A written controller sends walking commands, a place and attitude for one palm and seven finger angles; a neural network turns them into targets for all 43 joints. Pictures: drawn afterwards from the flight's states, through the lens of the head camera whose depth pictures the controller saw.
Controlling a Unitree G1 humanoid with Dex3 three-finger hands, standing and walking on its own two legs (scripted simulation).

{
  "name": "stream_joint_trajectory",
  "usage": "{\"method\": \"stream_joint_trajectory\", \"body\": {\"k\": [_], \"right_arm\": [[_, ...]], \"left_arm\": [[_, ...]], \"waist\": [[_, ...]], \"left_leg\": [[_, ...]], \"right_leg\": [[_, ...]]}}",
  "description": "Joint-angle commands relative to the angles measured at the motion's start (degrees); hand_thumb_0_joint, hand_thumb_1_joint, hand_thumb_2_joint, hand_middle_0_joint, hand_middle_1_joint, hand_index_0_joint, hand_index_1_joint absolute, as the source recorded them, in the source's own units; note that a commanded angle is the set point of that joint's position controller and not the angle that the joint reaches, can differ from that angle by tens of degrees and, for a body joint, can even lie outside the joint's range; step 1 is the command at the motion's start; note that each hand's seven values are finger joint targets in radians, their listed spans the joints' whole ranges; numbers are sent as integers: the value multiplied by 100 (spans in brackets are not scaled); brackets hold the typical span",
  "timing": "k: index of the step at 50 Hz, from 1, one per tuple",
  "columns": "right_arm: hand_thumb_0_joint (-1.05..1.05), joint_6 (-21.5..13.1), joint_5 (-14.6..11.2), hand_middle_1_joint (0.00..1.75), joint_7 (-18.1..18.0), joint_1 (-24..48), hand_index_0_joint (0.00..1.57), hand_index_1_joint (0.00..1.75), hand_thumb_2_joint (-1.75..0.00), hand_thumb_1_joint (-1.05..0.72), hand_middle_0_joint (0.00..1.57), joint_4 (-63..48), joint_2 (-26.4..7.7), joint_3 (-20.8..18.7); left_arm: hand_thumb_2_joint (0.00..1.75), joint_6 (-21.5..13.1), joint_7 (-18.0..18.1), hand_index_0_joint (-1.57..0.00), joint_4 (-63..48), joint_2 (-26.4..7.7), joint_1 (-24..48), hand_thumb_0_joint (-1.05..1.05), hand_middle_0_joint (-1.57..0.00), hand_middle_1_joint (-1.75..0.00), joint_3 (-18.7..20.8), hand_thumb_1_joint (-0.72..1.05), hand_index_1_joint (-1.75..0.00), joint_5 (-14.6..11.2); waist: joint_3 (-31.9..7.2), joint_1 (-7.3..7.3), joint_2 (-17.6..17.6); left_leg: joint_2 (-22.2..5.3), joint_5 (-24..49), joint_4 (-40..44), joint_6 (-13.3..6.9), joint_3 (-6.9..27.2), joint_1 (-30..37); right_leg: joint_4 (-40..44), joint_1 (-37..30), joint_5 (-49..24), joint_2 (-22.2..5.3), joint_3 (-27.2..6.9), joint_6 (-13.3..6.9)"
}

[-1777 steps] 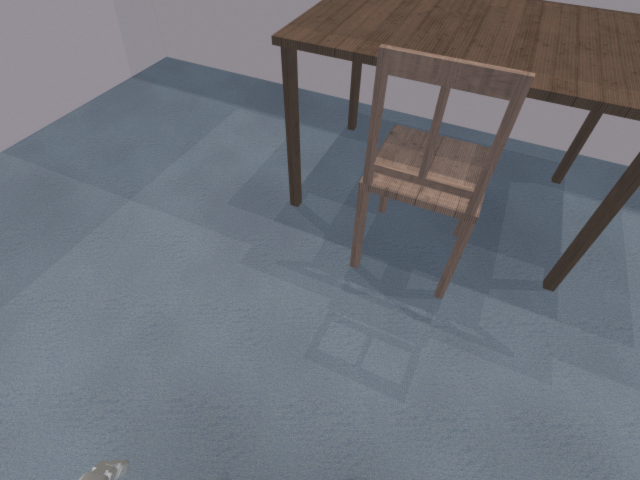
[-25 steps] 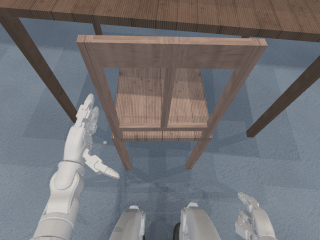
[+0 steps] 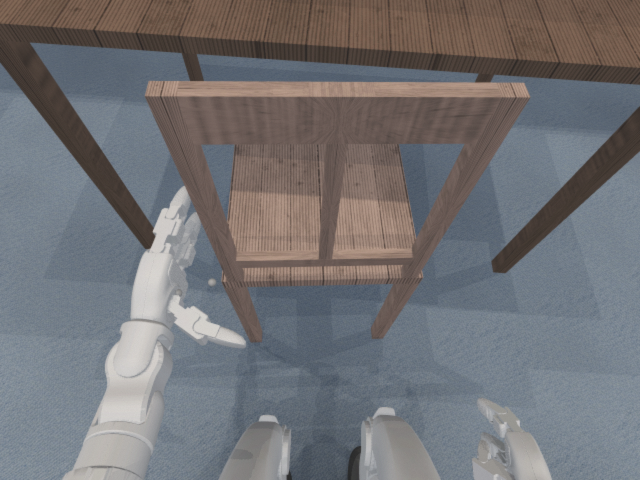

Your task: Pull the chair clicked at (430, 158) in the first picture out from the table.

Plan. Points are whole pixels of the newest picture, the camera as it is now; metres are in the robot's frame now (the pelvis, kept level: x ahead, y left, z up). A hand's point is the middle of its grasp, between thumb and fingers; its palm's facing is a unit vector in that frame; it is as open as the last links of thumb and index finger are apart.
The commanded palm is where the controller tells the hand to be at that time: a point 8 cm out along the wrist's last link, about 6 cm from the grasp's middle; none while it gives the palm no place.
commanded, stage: aim the fingers beside a spindle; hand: left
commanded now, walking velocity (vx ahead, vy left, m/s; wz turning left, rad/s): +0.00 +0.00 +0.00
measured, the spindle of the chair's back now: (329, 209) +0.46 +0.00 +0.00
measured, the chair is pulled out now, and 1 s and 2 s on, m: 0.04 0.04 0.03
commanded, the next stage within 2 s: push the fingers through the gap in 1.18 s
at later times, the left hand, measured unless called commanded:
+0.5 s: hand (214, 277) +0.35 +0.14 +0.02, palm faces -0.05 -1.00 -0.02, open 17.1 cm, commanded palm +0.34 +0.19 +0.02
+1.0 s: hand (215, 269) +0.36 +0.14 +0.02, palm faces -0.05 -1.00 -0.01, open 17.1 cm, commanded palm +0.34 +0.19 +0.02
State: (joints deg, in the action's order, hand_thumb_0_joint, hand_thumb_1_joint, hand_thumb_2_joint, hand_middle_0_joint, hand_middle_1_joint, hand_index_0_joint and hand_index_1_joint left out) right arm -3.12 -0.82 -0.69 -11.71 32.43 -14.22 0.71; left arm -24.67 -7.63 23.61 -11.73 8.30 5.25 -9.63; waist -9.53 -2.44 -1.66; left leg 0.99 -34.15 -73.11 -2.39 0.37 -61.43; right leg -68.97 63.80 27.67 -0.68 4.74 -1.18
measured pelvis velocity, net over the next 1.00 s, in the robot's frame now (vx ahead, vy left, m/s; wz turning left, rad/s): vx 0.00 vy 0.00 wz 0.00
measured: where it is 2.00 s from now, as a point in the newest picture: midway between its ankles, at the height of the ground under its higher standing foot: outside the picture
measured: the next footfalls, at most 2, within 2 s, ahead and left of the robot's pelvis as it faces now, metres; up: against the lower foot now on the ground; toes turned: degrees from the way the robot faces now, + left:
none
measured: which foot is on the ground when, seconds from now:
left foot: down 0.00-1.00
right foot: down 0.00-1.00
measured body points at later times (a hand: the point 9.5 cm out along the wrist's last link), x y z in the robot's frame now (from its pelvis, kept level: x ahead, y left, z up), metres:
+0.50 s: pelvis +0.00 +0.00 +0.00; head +0.10 +0.01 +0.44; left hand +0.35 +0.20 +0.02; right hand +0.15 -0.24 -0.11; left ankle +0.00 +0.09 -0.63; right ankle +0.05 -0.11 -0.63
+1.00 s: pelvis +0.00 +0.00 +0.00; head +0.11 +0.02 +0.44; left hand +0.36 +0.20 +0.02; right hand +0.14 -0.24 -0.11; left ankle +0.00 +0.09 -0.63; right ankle +0.05 -0.11 -0.63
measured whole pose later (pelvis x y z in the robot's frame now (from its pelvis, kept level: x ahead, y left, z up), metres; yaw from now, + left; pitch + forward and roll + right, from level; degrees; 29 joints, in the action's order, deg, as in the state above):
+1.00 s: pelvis +0.00 +0.00 +0.00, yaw +0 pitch +22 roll -3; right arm -2.1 -0.7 -0.1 -11.9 33.3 -13.9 0.7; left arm -25.7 -6.6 29.0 -11.5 13.7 5.3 -9.1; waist -9.5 -2.8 -1.4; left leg 1.0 -33.7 -72.8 -2.7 0.3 -61.5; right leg -68.4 63.7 27.0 -0.7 4.6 -0.9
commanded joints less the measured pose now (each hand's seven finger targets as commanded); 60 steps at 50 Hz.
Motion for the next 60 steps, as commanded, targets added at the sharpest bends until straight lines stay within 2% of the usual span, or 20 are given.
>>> {"method": "stream_joint_trajectory", "body": {"k": [1,4,7,8,11,12,16,20,21,23,26,29,32,38,42,49,52,54,57,60], "right_arm": [[0,-211,6,30,-43,-93,20,30,-90,-90,20,-695,-782,-325],[0,-195,12,30,-52,-107,20,30,-90,-90,20,-640,-817,-328],[0,-200,10,30,-52,-63,20,30,-90,-90,20,-651,-804,-315],[0,-195,12,30,-61,-95,20,30,-90,-90,20,-652,-820,-334],[0,-186,16,30,-33,-89,20,30,-90,-90,20,-663,-782,-329],[0,-172,11,30,-35,-94,20,30,-90,-90,20,-660,-797,-338],[0,-160,16,30,-29,-60,20,30,-90,-90,20,-664,-778,-321],[0,-152,15,30,-38,-59,20,30,-90,-90,20,-625,-801,-320],[0,-162,23,30,-34,-47,20,30,-90,-90,20,-627,-788,-305],[0,-167,25,30,-57,-65,20,30,-90,-90,20,-598,-813,-311],[0,-171,21,30,-46,-90,20,30,-90,-90,20,-559,-803,-317],[0,-156,30,30,-43,-149,20,30,-90,-90,20,-526,-833,-330],[0,-131,21,30,-35,-127,20,30,-90,-90,20,-558,-821,-334],[0,-122,12,30,-17,-139,20,30,-90,-90,20,-570,-804,-336],[0,-102,20,30,-16,-161,20,30,-90,-90,20,-538,-816,-337],[0,-104,11,30,-1,-168,20,30,-90,-90,20,-581,-802,-342],[0,-107,13,30,17,-141,20,30,-90,-90,20,-611,-778,-352],[0,-94,18,30,22,-162,20,30,-90,-90,20,-625,-798,-355],[0,-94,14,30,39,-142,20,30,-90,-90,20,-658,-759,-360],[0,-71,18,30,37,-139,20,30,-90,-90,20,-635,-779,-350]], "left_arm": [[30,-410,-11,-6,-1239,-502,1184,0,-6,-8,137,-50,-8,-47],[30,-405,2,-6,-1116,-609,1487,0,-6,-8,197,-50,-8,-13],[30,-419,18,-6,-1156,-433,1742,0,-6,-8,-5,-50,-8,-3],[30,-423,51,-6,-1118,-570,1689,0,-6,-8,134,-50,-8,17],[30,-419,45,-6,-1197,-369,1639,0,-6,-8,-68,-50,-8,22],[30,-418,73,-6,-1163,-494,1541,0,-6,-8,62,-50,-8,25],[30,-442,76,-6,-1176,-343,1665,0,-6,-8,-109,-50,-8,51],[30,-479,128,-6,-1028,-491,1792,0,-6,-8,36,-50,-8,66],[30,-494,125,-6,-1048,-412,1899,0,-6,-8,-22,-50,-8,60],[30,-513,141,-6,-970,-585,1991,0,-6,-8,121,-50,-8,61],[30,-514,108,-6,-899,-342,2113,0,-6,-8,-117,-50,-8,101],[30,-482,124,-6,-756,-449,2270,0,-6,-8,-5,-50,-8,104],[30,-453,106,-6,-627,-476,2044,0,-6,-8,81,-50,-8,75],[30,-481,63,-6,-738,-368,2143,0,-6,-8,-58,-50,-8,55],[30,-488,87,-6,-659,-509,2086,0,-6,-8,103,-50,-8,63],[30,-503,36,-6,-690,-518,1843,0,-6,-8,154,-50,-8,40],[30,-486,35,-6,-856,-308,1863,0,-6,-8,-74,-50,-8,26],[30,-494,68,-6,-918,-457,1719,0,-6,-8,61,-50,-8,46],[30,-490,86,-6,-1121,-235,1628,0,-6,-8,-176,-50,-8,61],[30,-461,120,-6,-967,-280,1631,0,-6,-8,-140,-50,-8,81]], "waist": [[-2311,-104,-108],[-2219,-170,-36],[-2195,-197,-159],[-2259,-153,-105],[-2370,-149,-166],[-2369,-111,-71],[-2308,-172,-98],[-2148,-185,-8],[-2162,-186,-104],[-2160,-181,-37],[-2214,-216,-227],[-2280,-244,-71],[-2295,-174,20],[-2317,-218,-111],[-2264,-201,34],[-2297,-157,-24],[-2307,-180,-186],[-2407,-134,-141],[-2432,-138,-151],[-2179,-214,96]], "left_leg": [[-9,2204,1091,210,255,1217],[-28,2092,1062,214,298,1172],[-16,1943,1096,217,310,1209],[-25,2042,1099,224,334,1257],[-20,2173,1119,245,332,1388],[-29,2158,1130,242,330,1358],[-21,2101,1119,223,317,1324],[-29,1899,1150,228,337,1231],[-10,1793,1152,214,319,1209],[-3,1730,1141,195,319,1132],[-28,1890,1158,244,363,1378],[-28,1920,1130,226,362,1311],[-3,1832,1144,204,289,1156],[-17,1973,1141,207,317,1252],[-23,1877,1132,201,294,1144],[-32,2101,1124,215,294,1218],[-36,2156,1142,238,298,1362],[-50,2338,1150,263,329,1445],[-54,2416,1169,276,334,1508],[-51,2212,1147,239,331,1287]], "right_leg": [[746,-1771,-1478,79,-235,-63],[730,-1625,-1362,90,-227,-59],[758,-1533,-1182,75,-216,-62],[725,-1561,-1222,86,-211,-76],[746,-1614,-1320,79,-203,-71],[754,-1672,-1322,86,-208,-75],[770,-1631,-1294,84,-216,-68],[803,-1563,-1121,95,-215,-70],[823,-1544,-1026,91,-224,-64],[834,-1608,-990,98,-249,-76],[790,-1392,-1021,85,-200,-85],[786,-1463,-1081,95,-202,-77],[842,-1680,-1109,89,-253,-68],[808,-1610,-1207,85,-231,-76],[819,-1646,-1168,94,-248,-62],[766,-1672,-1345,105,-239,-76],[791,-1593,-1321,94,-216,-75],[746,-1618,-1423,102,-201,-87],[748,-1674,-1482,94,-190,-80],[783,-1643,-1402,103,-187,-68]]}}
